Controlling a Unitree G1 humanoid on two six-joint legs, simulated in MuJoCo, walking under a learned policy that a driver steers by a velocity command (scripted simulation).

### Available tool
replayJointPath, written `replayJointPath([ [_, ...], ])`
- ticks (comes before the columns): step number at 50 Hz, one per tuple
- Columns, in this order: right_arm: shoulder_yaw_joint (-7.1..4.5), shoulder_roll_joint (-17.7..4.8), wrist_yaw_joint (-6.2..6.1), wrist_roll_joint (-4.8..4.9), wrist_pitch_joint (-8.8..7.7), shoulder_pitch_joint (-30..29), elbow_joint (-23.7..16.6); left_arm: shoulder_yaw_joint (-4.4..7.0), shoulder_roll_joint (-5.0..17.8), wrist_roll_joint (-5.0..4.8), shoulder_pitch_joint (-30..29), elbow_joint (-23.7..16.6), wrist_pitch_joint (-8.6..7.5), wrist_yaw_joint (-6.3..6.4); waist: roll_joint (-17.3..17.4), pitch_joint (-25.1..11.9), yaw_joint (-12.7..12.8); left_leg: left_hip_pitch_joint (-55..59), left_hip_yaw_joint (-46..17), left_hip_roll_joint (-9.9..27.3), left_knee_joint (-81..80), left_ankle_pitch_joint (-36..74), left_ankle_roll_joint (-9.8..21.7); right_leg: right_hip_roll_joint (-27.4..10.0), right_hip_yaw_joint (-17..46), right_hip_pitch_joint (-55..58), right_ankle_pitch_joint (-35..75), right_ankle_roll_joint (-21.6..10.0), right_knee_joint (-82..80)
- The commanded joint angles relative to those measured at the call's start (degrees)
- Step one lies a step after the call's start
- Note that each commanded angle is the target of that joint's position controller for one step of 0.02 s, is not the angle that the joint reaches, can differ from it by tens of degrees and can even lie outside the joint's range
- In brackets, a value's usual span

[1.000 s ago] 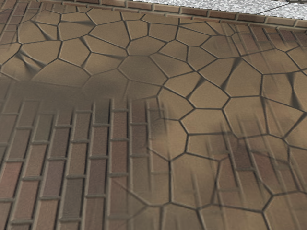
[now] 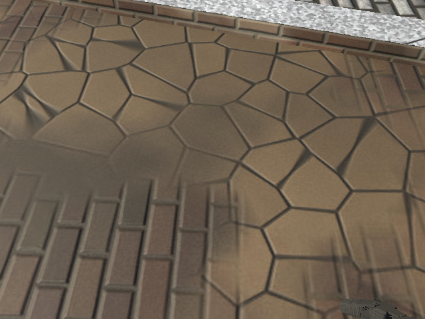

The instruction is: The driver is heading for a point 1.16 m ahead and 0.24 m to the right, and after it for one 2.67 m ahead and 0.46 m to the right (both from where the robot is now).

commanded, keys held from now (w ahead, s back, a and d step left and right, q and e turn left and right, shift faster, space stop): w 0.10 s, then w+e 0.58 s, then w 0.32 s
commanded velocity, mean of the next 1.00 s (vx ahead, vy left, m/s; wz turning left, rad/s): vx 0.50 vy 0.00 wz -0.31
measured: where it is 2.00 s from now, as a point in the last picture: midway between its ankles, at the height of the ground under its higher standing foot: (330, 177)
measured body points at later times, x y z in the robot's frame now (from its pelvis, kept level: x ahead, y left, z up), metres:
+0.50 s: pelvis +0.32 -0.03 -0.06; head +0.34 -0.06 +0.39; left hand +0.55 +0.18 -0.14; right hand +0.28 -0.31 -0.21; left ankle +0.17 +0.12 -0.77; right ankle +0.43 -0.13 -0.78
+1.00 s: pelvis +0.61 -0.10 -0.04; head +0.63 -0.12 +0.41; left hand +0.68 +0.17 -0.17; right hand +0.75 -0.39 -0.13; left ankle +0.79 -0.04 -0.76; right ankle +0.43 -0.13 -0.77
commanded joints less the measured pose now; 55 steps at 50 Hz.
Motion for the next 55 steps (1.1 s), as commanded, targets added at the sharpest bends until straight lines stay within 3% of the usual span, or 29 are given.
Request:
replayJointPath([
  [1,-4.28,-8.5,-0.13,1.08,-1.55,15.8,4.0,2.51,9.9,0.16,-2.0,-2.0,1.0,1.06,-5.0,-5.7,-12.0,26.6,2.5,-1.5,0.3,4.6,2.0,-9.8,5.8,-14.1,60.9,-3.8,27.0],
  [2,-4.67,-9.4,-0.21,-0.6,-0.77,27.3,7.1,1.92,4.8,0.34,-1.9,-1.6,-0.2,0.22,2.2,-13.3,-16.5,49.2,-2.4,6.2,10.2,18.2,5.5,-3.0,3.4,-33.1,30.9,-0.9,49.7],
  [3,-3.93,-11.5,-0.44,-2.43,-0.52,30.6,8.4,0.32,-0.2,-1.33,6.5,-1.3,-2.12,-0.38,12.7,-23.8,-13.9,67.2,-16.4,17.1,24.3,37.9,12.9,0.7,11.7,-51.6,-1.8,-0.6,69.7],
  [4,-5.44,-13.2,-0.53,-0.95,0.15,35.8,10.3,0.88,4.6,-4.4,2.9,-4.7,-3.82,-0.62,12.2,-32.1,-17.6,70.2,-28.8,21.4,14.6,13.0,20.2,-0.1,15.2,-57.1,-0.3,0.2,72.0],
  [5,-5.82,-13.5,-1.37,-0.78,0.74,31.5,11.3,1.12,5.3,-5.61,-4.3,-8.8,-4.28,-0.05,7.3,-24.6,-15.3,61.7,-30.9,20.4,4.5,-12.3,19.3,-4.7,10.3,-63.1,5.7,0.8,67.4],
  [6,-4.19,-7.7,-2.02,-1.15,0.64,20.1,7.9,2.17,9.4,-4.0,-14.5,-11.0,-3.71,1.37,-5.8,-12.3,-13.6,44.0,-23.3,15.6,-3.2,-17.4,14.1,-7.8,5.6,-60.0,13.8,0.6,59.5],
  [7,-4.39,-10.0,-2.34,-2.36,-0.12,15.6,7.1,1.86,6.5,-3.82,-12.0,-11.3,-2.77,1.86,-1.9,-9.2,-10.3,33.8,-26.6,20.6,-4.1,-15.7,18.4,-8.3,5.7,-58.1,15.8,1.5,64.7],
  [8,-3.58,-7.6,-2.02,-2.37,-1.45,12.7,6.9,2.43,7.1,-2.0,-10.9,-10.6,-1.82,1.93,-6.6,-6.6,-7.6,23.0,-24.9,19.6,-6.4,-14.2,16.5,-11.5,9.1,-52.4,20.8,1.0,57.6],
  [10,-3.27,-6.2,-1.9,-2.47,-1.83,8.3,7.7,2.53,3.0,-1.9,-10.5,-10.9,-0.05,1.81,-1.0,2.3,-3.6,6.2,-9.9,12.2,-10.9,-14.9,11.0,-13.3,9.4,-45.2,22.7,1.2,42.4],
  [11,-3.32,-6.5,-2.25,-2.84,-2.11,8.6,8.0,2.78,3.8,-1.39,-12.8,-12.0,-0.25,1.88,0.5,3.6,-4.1,3.7,-5.3,10.1,-11.7,-9.1,10.3,-12.7,8.4,-43.9,26.7,1.8,35.4],
  [13,-3.66,-7.8,-3.49,-3.67,-2.19,9.3,8.6,3.02,4.4,-0.6,-17.0,-14.1,-0.92,1.04,2.2,2.3,-4.2,3.3,2.0,6.6,-11.8,-3.8,8.9,-11.9,6.0,-39.7,37.3,1.3,21.7],
  [18,-5.34,-11.5,-5.01,-0.87,-1.0,14.5,10.4,3.05,5.8,-0.89,-28.6,-18.7,-0.3,-1.01,-2.2,0.7,-7.6,19.7,4.0,10.8,-12.3,-7.0,7.3,-10.7,4.9,-43.5,45.3,-2.1,7.9],
  [21,-5.84,-11.9,-5.13,-0.82,0.79,17.3,11.2,3.64,7.2,-0.43,-34.0,-21.7,-0.15,-2.13,-3.2,2.0,-9.0,29.3,6.2,12.1,-7.0,-3.8,5.0,-8.9,2.0,-48.2,38.5,-4.4,5.2],
  [24,-6.0,-12.7,-5.34,-1.34,2.45,15.6,9.6,6.21,11.0,-0.62,-22.2,-19.9,0.22,-2.96,-2.5,-5.6,-2.2,26.0,11.7,8.8,14.4,16.3,1.7,-1.8,-3.8,-27.6,34.1,-7.8,2.4],
  [25,-5.23,-11.3,-5.47,-2.64,2.36,16.1,8.0,8.53,16.9,-0.9,-11.8,-17.8,0.68,-2.13,-9.7,-11.2,1.3,13.0,13.5,5.3,33.6,3.6,-1.1,-8.0,9.3,-10.8,35.2,-11.7,0.0],
  [26,-2.44,-3.2,-4.0,-4.13,0.41,21.0,5.7,9.11,22.3,-1.54,-10.5,-17.6,0.26,-2.32,-22.9,-17.9,-3.9,-11.5,7.0,-7.2,53.4,-44.9,-3.9,-20.8,41.9,9.1,22.9,-22.1,-9.3],
  [27,-3.74,-9.0,-2.9,-1.87,-2.09,15.6,5.6,7.78,17.5,-0.79,-7.9,-18.3,-0.16,-2.24,-15.9,-20.3,-0.4,-19.7,-3.2,-6.0,58.1,-46.8,-1.9,-21.8,49.5,13.0,15.0,-21.0,-16.3],
  [28,-4.37,-11.1,-2.54,-0.13,-3.6,10.4,4.2,7.21,15.4,-0.02,-11.5,-18.8,-0.73,-1.88,-12.9,-12.3,-0.7,-24.3,-3.1,-3.5,56.6,-41.2,-0.1,-20.8,42.5,7.6,19.4,-18.2,-16.7],
  [30,-4.67,-10.5,-3.54,-2.0,-3.91,8.4,4.5,6.47,13.1,0.29,-20.4,-21.2,-1.06,-1.66,-3.7,-6.6,-5.6,-15.5,-3.1,0.9,46.3,-33.6,-0.3,-17.4,30.8,-9.5,36.1,-15.6,-16.9],
  [32,-5.24,-10.1,-3.78,-2.2,-2.06,9.7,4.5,5.92,11.6,0.37,-22.8,-21.9,-1.15,-1.47,-4.8,-6.1,-8.6,-7.9,-3.2,2.1,40.3,-32.3,-1.3,-14.5,25.0,-17.2,43.6,-14.4,-18.5],
  [35,-5.11,-8.0,-4.12,-2.97,-0.66,6.1,2.9,6.24,13.1,-0.73,-19.6,-20.8,-1.41,-0.29,-4.8,-4.2,-8.3,-8.5,-1.5,0.8,30.5,-25.3,-4.1,-12.9,19.9,-20.2,47.8,-14.4,-20.0],
  [41,-4.0,-5.6,-3.34,-2.44,-1.24,-3.8,0.0,5.95,11.9,-0.31,-14.1,-17.1,-1.44,0.28,-8.1,-0.8,-4.0,-3.3,0.1,-1.5,10.9,-4.7,-3.5,-10.1,14.7,-22.3,40.8,-9.6,-21.6],
  [47,-3.73,-7.5,-2.05,-1.9,-2.65,-9.6,-3.5,6.01,11.9,-0.32,-9.5,-13.2,-0.74,0.62,-7.5,1.8,-2.2,-10.3,0.4,-1.7,5.0,-13.3,-0.8,-15.5,18.6,-6.8,49.2,-10.1,-16.4],
  [49,-4.17,-8.6,-1.78,-1.79,-3.14,-6.1,-2.9,6.15,12.7,-0.16,-10.5,-13.1,-0.13,0.82,-9.0,-0.2,-4.4,-4.4,2.2,-3.6,3.7,-17.7,0.8,-15.5,18.1,-4.7,61.6,-9.1,-12.3],
  [51,-5.9,-12.0,-2.07,-2.38,-3.33,8.6,1.0,5.58,12.3,0.2,-14.2,-14.3,0.01,0.46,-9.6,-9.8,-11.7,18.1,1.7,-2.9,5.2,-14.4,4.8,-11.5,14.9,-10.5,74.9,-6.9,1.4],
  [52,-6.82,-15.5,-2.39,-2.87,-3.13,19.4,2.8,4.75,10.8,1.17,-14.7,-15.6,-0.34,0.22,-3.8,-17.9,-15.5,36.2,-9.5,6.7,7.6,-12.5,9.2,-7.0,12.6,-23.0,59.0,-5.1,17.2],
  [53,-7.47,-16.8,-2.01,-2.25,-2.24,24.5,5.1,3.12,4.9,-0.08,-6.0,-14.2,-1.18,-0.4,13.2,-24.7,-12.8,54.6,-33.4,18.5,2.8,-23.4,17.9,1.6,9.2,-44.1,15.6,-0.8,36.8],
  [54,-6.07,-11.5,-1.94,-0.89,-1.8,24.1,5.4,4.03,10.5,-1.15,-9.1,-13.9,-1.88,-0.31,8.2,-20.2,-14.6,52.3,-37.6,17.5,-2.0,-34.0,15.7,-0.9,13.2,-51.3,9.6,-1.7,42.7],
  [55,-5.49,-9.7,-2.21,-0.87,-1.61,18.6,4.3,4.76,13.1,-1.93,-15.6,-15.9,-2.38,-0.32,4.2,-10.8,-14.1,43.8,-29.9,15.6,-4.1,-34.0,13.0,-3.7,11.6,-54.7,14.8,-1.9,42.8],
])
Velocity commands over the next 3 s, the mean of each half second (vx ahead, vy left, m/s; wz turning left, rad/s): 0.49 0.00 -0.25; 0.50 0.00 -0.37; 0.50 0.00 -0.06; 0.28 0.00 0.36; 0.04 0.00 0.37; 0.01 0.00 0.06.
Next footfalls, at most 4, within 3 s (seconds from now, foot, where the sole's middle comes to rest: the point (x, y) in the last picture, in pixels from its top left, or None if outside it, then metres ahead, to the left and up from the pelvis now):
0.02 left None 0.20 0.12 -0.81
0.48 right None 0.47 -0.14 -0.81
1.02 left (268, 225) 0.83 -0.06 -0.81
1.54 right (358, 193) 1.01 -0.39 -0.81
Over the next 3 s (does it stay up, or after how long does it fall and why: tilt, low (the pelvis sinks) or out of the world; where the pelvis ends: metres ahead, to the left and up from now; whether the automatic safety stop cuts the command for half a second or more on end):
stays up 1.12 -0.32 -0.04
